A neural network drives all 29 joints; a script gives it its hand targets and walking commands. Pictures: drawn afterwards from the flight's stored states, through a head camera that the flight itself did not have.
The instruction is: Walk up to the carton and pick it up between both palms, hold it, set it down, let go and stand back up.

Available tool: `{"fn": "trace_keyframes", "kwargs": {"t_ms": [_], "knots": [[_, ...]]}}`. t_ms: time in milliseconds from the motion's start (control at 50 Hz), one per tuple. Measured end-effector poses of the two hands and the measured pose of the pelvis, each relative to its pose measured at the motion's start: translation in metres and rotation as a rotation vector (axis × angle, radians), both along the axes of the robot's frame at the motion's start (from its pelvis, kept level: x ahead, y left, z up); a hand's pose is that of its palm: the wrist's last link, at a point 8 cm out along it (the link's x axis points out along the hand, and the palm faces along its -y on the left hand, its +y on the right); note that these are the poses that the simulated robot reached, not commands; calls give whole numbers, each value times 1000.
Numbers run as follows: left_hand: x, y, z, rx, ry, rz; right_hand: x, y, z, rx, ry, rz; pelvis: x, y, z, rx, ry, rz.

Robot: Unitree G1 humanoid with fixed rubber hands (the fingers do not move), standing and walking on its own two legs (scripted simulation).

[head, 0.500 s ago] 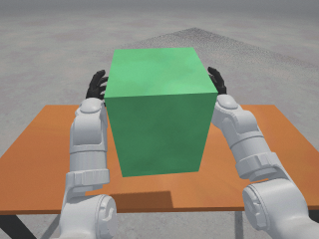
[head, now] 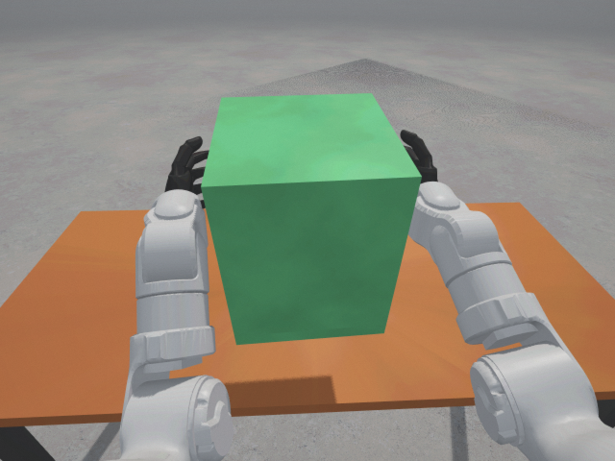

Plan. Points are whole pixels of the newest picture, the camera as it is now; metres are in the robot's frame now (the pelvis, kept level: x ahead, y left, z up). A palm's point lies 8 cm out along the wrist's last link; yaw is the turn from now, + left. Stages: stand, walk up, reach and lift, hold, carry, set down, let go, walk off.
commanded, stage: hold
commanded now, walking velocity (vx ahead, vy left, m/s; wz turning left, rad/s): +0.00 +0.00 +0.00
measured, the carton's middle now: (304, 218) +0.38 +0.00 +0.20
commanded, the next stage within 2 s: none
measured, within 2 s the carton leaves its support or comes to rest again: neither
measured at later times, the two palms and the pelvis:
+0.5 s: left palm (180, 206) +0.36 +0.16 +0.24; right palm (411, 194) +0.37 -0.13 +0.24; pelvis +0.00 -0.01 +0.00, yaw +1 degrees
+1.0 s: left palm (179, 202) +0.36 +0.16 +0.25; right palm (412, 192) +0.37 -0.13 +0.24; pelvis +0.00 -0.01 +0.00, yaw +1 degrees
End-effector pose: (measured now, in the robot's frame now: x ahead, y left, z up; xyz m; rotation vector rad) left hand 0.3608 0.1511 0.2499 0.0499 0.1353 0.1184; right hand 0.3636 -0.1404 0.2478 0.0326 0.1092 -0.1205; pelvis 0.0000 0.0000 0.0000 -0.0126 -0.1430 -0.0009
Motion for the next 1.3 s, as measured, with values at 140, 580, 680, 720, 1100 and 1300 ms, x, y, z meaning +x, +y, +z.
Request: {"fn": "trace_keyframes", "kwargs": {"t_ms": [140, 580, 680, 720, 1100, 1300], "knots": [[-1, 4, 2, -1, 6, 9, 2, 4, 3, -3, 6, 10, -1, -1, 0, 0, 5, 1], [4, 5, -11, 7, 7, 14, 8, 5, -10, -9, 7, 17, -1, -6, 0, -2, 27, 17], [3, 4, -11, 2, 7, 20, 9, 4, -10, -5, 7, 20, 0, -6, 0, -1, 22, 13], [3, 5, -12, 1, 6, 21, 9, 5, -10, -6, 6, 22, 0, -6, 0, -1, 21, 13], [0, 6, -5, 3, -5, 20, 6, 6, -6, 1, -4, 20, 0, -4, 0, 0, 12, 13], [0, 7, -4, 3, -7, 17, 5, 7, -5, -1, -5, 16, -1, -4, 0, -1, 18, 12]]}}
